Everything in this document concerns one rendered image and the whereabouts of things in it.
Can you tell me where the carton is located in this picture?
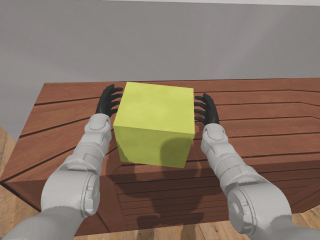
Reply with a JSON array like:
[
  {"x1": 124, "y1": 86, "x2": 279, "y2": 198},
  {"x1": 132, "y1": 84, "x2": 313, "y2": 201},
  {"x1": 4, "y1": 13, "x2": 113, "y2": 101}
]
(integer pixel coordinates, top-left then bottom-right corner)
[{"x1": 113, "y1": 82, "x2": 195, "y2": 169}]

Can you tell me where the right robot upper arm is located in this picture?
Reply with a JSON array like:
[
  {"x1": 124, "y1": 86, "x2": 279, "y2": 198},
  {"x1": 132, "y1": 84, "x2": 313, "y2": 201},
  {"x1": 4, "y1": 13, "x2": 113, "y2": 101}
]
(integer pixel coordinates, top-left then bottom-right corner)
[{"x1": 227, "y1": 182, "x2": 320, "y2": 240}]

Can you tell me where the robot left hand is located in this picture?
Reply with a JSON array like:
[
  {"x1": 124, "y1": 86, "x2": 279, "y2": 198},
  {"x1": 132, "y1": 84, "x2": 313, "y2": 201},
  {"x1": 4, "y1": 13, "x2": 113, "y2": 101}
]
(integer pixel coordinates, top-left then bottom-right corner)
[{"x1": 95, "y1": 84, "x2": 123, "y2": 118}]

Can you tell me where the left robot upper arm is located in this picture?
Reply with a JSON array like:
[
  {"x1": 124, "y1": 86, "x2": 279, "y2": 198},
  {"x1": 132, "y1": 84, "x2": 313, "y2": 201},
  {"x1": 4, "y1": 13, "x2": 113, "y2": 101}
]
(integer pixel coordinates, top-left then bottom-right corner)
[{"x1": 1, "y1": 170, "x2": 100, "y2": 240}]

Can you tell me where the robot left forearm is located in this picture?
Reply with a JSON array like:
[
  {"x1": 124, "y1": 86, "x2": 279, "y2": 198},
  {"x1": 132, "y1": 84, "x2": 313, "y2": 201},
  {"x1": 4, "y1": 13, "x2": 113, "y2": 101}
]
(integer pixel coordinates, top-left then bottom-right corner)
[{"x1": 40, "y1": 113, "x2": 112, "y2": 210}]

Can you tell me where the robot right forearm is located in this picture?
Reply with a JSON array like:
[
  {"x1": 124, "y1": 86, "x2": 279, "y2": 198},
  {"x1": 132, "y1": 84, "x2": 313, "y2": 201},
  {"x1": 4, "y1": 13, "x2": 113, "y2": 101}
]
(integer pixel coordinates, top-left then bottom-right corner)
[{"x1": 200, "y1": 123, "x2": 292, "y2": 219}]

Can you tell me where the robot right hand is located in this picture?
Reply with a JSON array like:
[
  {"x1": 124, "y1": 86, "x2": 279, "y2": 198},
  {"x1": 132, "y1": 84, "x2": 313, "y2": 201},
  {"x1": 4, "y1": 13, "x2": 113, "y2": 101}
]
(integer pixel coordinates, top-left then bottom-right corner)
[{"x1": 194, "y1": 93, "x2": 220, "y2": 126}]

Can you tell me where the pedestal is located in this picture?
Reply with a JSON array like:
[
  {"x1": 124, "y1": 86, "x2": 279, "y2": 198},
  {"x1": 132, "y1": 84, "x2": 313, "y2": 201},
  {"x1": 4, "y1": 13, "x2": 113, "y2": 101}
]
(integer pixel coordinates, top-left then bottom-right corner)
[{"x1": 0, "y1": 77, "x2": 320, "y2": 237}]

